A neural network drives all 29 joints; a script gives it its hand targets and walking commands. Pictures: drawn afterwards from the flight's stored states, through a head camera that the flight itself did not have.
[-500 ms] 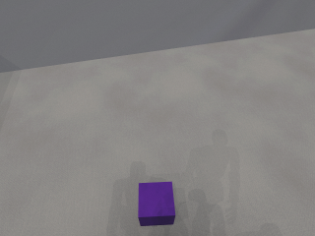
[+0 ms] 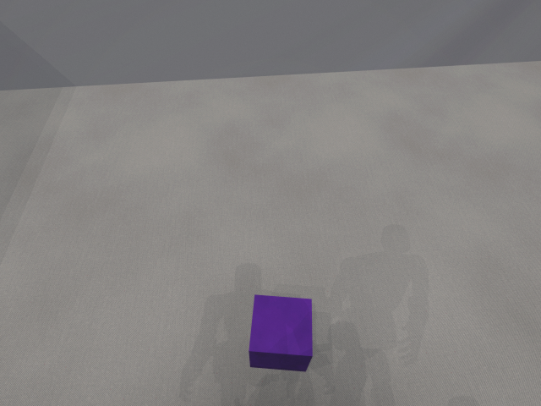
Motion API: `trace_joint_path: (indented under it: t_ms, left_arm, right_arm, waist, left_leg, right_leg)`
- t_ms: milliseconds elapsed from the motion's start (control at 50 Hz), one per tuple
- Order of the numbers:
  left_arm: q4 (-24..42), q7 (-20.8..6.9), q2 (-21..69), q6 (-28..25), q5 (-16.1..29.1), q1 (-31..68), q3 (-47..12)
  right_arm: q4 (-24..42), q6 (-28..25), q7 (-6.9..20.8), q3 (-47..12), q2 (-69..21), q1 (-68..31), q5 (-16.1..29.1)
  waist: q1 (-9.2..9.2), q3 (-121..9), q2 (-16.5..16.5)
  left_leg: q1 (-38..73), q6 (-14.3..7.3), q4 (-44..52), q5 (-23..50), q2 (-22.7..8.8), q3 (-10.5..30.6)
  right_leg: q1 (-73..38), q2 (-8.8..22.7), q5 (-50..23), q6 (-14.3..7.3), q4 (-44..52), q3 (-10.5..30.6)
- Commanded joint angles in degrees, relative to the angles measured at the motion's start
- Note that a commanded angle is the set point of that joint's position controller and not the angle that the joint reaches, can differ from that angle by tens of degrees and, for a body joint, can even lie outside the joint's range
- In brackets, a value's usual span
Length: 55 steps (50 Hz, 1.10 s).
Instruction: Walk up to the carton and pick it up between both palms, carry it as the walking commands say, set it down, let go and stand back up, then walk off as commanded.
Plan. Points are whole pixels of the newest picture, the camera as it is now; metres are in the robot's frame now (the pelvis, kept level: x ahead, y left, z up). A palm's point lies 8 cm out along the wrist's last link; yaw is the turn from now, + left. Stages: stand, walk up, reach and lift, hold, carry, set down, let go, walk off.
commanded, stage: stand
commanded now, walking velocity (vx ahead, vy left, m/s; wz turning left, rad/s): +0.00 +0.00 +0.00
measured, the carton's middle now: (280, 333) +0.43 -0.05 -0.66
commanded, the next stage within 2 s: none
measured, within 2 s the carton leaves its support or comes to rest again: neither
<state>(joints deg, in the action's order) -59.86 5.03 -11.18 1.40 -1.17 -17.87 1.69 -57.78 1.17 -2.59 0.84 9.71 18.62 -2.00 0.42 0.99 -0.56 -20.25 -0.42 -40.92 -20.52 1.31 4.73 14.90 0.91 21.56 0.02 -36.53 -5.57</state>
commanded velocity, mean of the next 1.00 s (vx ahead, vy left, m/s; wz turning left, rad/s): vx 0.00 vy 0.00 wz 0.00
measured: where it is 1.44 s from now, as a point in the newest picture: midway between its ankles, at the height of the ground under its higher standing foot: outside the picture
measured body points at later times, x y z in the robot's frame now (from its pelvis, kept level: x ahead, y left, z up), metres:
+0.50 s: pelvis +0.00 -0.02 +0.02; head +0.00 -0.03 +0.47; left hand -0.01 +0.20 -0.13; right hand +0.01 -0.25 -0.14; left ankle +0.00 +0.12 -0.72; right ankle -0.03 -0.12 -0.72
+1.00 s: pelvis +0.00 -0.02 +0.02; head +0.01 -0.03 +0.47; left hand -0.04 +0.19 -0.14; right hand -0.02 -0.23 -0.14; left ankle +0.00 +0.12 -0.72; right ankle -0.03 -0.12 -0.72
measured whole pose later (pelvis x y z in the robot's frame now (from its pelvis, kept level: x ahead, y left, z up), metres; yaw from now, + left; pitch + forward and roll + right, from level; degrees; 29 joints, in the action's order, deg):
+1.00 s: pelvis +0.00 -0.02 +0.02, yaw +2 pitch -2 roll +0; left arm -64.0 2.5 -6.9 -0.9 -0.8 -20.5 0.0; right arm -66.7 0.2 -2.6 -0.1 7.0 18.1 -0.4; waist -0.1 2.1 -0.3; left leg -9.9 1.7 -24.5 -12.9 -0.1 3.9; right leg 6.0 -1.1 16.4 -1.8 -24.1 -1.9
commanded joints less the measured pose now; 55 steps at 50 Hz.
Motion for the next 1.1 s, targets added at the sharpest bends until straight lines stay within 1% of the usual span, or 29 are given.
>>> trace_joint_path:
  t_ms: [0,20,40,60,80,100,120,140,160,180,200,220,240,260,280,300,320,340,360,380,400,420,440,500,560,780,1080]
  left_arm:
    - [3.04,-0.04,-5.78,0.47,-0.15,-1.33,1.25]
    - [4.09,-0.31,-3.94,0.88,0.17,-0.20,0.93]
    - [4.79,-0.68,-3.46,1.53,0.45,-0.47,0.76]
    - [4.83,-1.38,-2.47,1.65,0.00,-0.74,0.45]
    - [4.78,-1.95,-1.54,1.38,0.16,-0.90,0.13]
    - [4.77,-2.27,-1.65,0.79,0.28,-0.92,0.01]
    - [4.83,-2.39,-2.25,0.31,0.32,-0.54,0.03]
    - [4.46,-2.41,-2.44,0.03,0.42,-0.71,-0.04]
    - [4.16,-2.34,-2.68,-0.11,0.61,-1.24,-0.06]
    - [3.87,-2.26,-2.56,-0.21,0.78,-1.83,-0.17]
    - [3.37,-2.14,-1.99,-0.34,0.96,-2.94,-0.35]
    - [2.46,-1.96,-1.22,-0.51,1.09,-4.76,-0.61]
    - [1.83,-1.76,-1.36,-0.86,0.76,-6.13,-0.73]
    - [1.90,-1.64,-3.63,-1.44,-0.09,-7.07,-0.41]
    - [2.81,-1.70,-6.49,-2.02,-0.47,-6.27,-0.23]
    - [2.30,-2.18,-7.77,-1.98,-0.17,-4.82,-0.14]
    - [2.92,-2.48,-4.51,-2.23,-0.29,-0.70,-0.88]
    - [2.91,-2.54,-3.90,-2.45,0.00,0.29,-1.03]
    - [2.77,-2.43,-4.53,-2.51,0.05,0.15,-0.82]
    - [2.66,-2.35,-4.85,-2.77,0.25,-0.58,-0.69]
    - [2.38,-2.51,-4.58,-2.99,0.38,-1.99,-0.68]
    - [1.57,-2.63,-2.79,-3.14,0.59,-3.78,-1.07]
    - [1.04,-2.62,-2.66,-3.14,0.58,-4.43,-1.04]
    - [0.12,-2.70,-2.31,-2.89,0.49,-5.44,-0.89]
    - [-0.71,-2.76,-1.68,-2.79,0.40,-6.03,-0.92]
    - [-3.09,-2.53,-0.35,-2.54,0.35,-7.31,-1.05]
    - [-4.42,-2.33,0.50,-2.51,0.32,-8.21,-1.18]
  right_arm:
    - [2.67,-0.44,0.04,0.83,3.64,6.11,-0.24]
    - [2.69,-0.76,-0.03,1.77,6.77,7.92,-0.06]
    - [2.91,-0.90,-0.21,1.93,8.58,9.66,-0.25]
    - [3.23,-1.02,-0.53,1.81,8.84,8.80,-0.26]
    - [4.02,-0.91,-0.88,1.87,8.94,5.21,0.04]
    - [4.89,-0.65,-1.01,1.86,8.74,1.27,0.14]
    - [5.25,-0.51,-1.00,1.92,8.54,-0.77,-0.01]
    - [5.13,-0.36,-0.91,1.94,8.08,-1.05,-0.11]
    - [4.61,-0.24,-0.86,1.96,7.84,-0.26,0.03]
    - [3.98,-0.12,-0.84,2.04,7.86,0.62,0.22]
    - [3.46,0.01,-0.78,2.05,7.82,0.97,0.44]
    - [3.03,0.20,-0.67,2.07,7.74,0.91,0.74]
    - [2.53,0.31,-0.42,2.14,7.38,1.66,0.95]
    - [2.25,0.15,-0.07,2.19,6.33,2.81,1.09]
    - [2.30,0.06,0.30,1.78,3.48,4.00,1.64]
    - [3.10,0.23,0.30,1.54,3.27,0.86,1.60]
    - [2.41,0.30,0.64,1.31,3.50,0.04,1.40]
    - [1.50,0.20,0.85,0.87,2.44,-0.07,1.23]
    - [0.72,-0.06,0.94,0.70,2.49,0.38,1.14]
    - [0.16,-0.36,1.05,0.95,3.73,1.36,0.76]
    - [-0.43,-0.72,0.98,0.92,4.25,2.27,0.70]
    - [-1.57,-0.91,0.90,0.89,4.34,2.92,1.25]
    - [-2.31,-1.06,0.82,0.77,3.88,3.38,1.50]
    - [-3.66,-1.17,0.49,0.53,3.65,2.94,1.54]
    - [-4.85,-1.17,0.31,0.31,3.18,3.18,1.60]
    - [-7.76,-1.16,-0.06,-0.23,1.92,4.10,1.61]
    - [-9.40,-1.07,-0.20,-0.44,0.89,4.08,1.63]
  waist:
    - [1.17,3.84,-3.19]
    - [1.91,3.05,-12.24]
    - [2.76,1.03,-17.92]
    - [1.67,0.58,-13.46]
    - [0.17,0.15,-9.87]
    - [-1.09,0.28,-8.03]
    - [-1.33,0.18,-8.06]
    - [-1.04,-0.44,-8.17]
    - [-0.62,-0.96,-8.32]
    - [-0.28,-1.21,-8.28]
    - [-0.46,-1.26,-7.63]
    - [-1.12,-1.06,-6.57]
    - [-1.29,-0.50,-5.07]
    - [-0.85,-0.13,-1.00]
    - [0.55,-0.45,7.17]
    - [-0.25,2.31,13.14]
    - [1.55,5.19,10.08]
    - [1.65,6.21,8.09]
    - [1.78,6.18,7.71]
    - [1.59,5.21,7.72]
    - [1.08,3.85,6.78]
    - [0.54,3.06,3.99]
    - [0.46,3.16,3.19]
    - [-0.21,3.47,0.76]
    - [-0.46,3.71,0.18]
    - [-0.55,4.41,0.51]
    - [-0.56,4.90,0.48]
  left_leg:
    - [0.66,-2.22,7.59,14.76,-6.49,6.31]
    - [2.55,-5.66,16.95,16.01,-12.94,18.21]
    - [3.39,-10.13,24.09,18.67,-18.22,29.47]
    - [3.34,-11.54,24.82,18.30,-18.06,29.13]
    - [2.71,-11.39,24.07,17.30,-16.80,24.62]
    - [2.07,-9.93,23.85,16.30,-14.42,20.16]
    - [2.37,-8.65,23.47,17.08,-12.09,16.75]
    - [3.08,-8.11,22.92,18.39,-10.38,13.94]
    - [4.45,-8.02,22.37,18.56,-9.84,12.73]
    - [5.66,-8.14,21.86,17.91,-9.80,12.43]
    - [5.91,-7.96,21.13,16.91,-9.61,12.13]
    - [4.78,-7.13,20.04,14.67,-8.97,11.48]
    - [2.00,-5.33,19.34,11.09,-8.09,11.19]
    - [-3.29,-3.07,17.53,5.94,-6.72,9.58]
    - [-7.79,-1.12,12.13,1.62,-1.79,4.43]
    - [-0.87,-0.32,10.36,-2.00,-1.28,1.48]
    - [4.34,-0.27,10.05,2.10,-2.27,1.06]
    - [6.71,-0.41,12.36,7.13,-1.72,0.84]
    - [8.11,-0.32,14.21,10.88,-1.80,0.66]
    - [9.08,-0.16,15.44,13.40,-2.80,1.08]
    - [10.55,0.30,16.46,15.07,-4.26,1.73]
    - [9.69,0.60,17.10,15.43,-4.46,2.15]
    - [8.51,0.81,18.10,15.20,-4.55,2.28]
    - [8.18,0.76,19.43,15.72,-4.83,2.26]
    - [8.59,0.55,19.73,15.95,-5.03,2.24]
    - [9.13,0.27,19.41,17.06,-5.35,1.92]
    - [9.07,0.32,19.27,16.87,-5.44,1.44]
  right_leg:
    - [8.16,7.80,-2.31,-3.32,4.10,5.68]
    - [10.86,1.11,2.14,0.21,-7.52,-0.50]
    - [12.09,-2.73,12.83,1.27,-15.23,1.44]
    - [11.68,-0.62,12.81,1.09,-20.13,6.76]
    - [11.01,0.45,10.82,0.83,-21.00,7.69]
    - [10.03,0.89,8.68,0.66,-18.84,7.21]
    - [8.54,0.62,7.43,0.63,-14.77,6.21]
    - [6.31,-0.30,7.06,0.70,-11.45,4.92]
    - [4.87,-1.05,7.29,0.74,-8.09,4.30]
    - [3.65,-1.49,6.93,0.68,-4.27,4.02]
    - [1.51,-1.72,3.81,0.48,1.11,3.62]
    - [-2.32,-1.91,-1.81,0.15,8.69,2.70]
    - [-7.17,-0.83,-7.75,-0.11,14.83,3.40]
    - [-12.80,4.27,-9.46,-0.66,17.67,8.60]
    - [-14.34,13.72,-9.09,-2.67,21.60,20.20]
    - [-1.78,18.64,-8.63,-7.17,24.17,23.09]
    - [3.05,15.71,-5.42,-7.12,24.77,20.32]
    - [4.89,12.25,-3.70,-5.53,24.20,17.05]
    - [4.20,9.56,-4.18,-4.32,23.50,14.63]
    - [2.37,8.47,-7.48,-3.65,22.29,13.61]
    - [0.54,7.44,-10.93,-3.19,21.01,12.57]
    - [-2.18,6.07,-12.38,-2.69,20.54,11.33]
    - [-4.55,5.49,-13.06,-2.52,19.43,10.38]
    - [-6.26,5.07,-14.30,-2.57,18.22,9.51]
    - [-6.33,4.87,-14.33,-2.62,17.85,9.18]
    - [-6.07,4.37,-15.38,-2.56,17.31,8.66]
    - [-5.61,4.12,-15.03,-2.68,17.41,8.74]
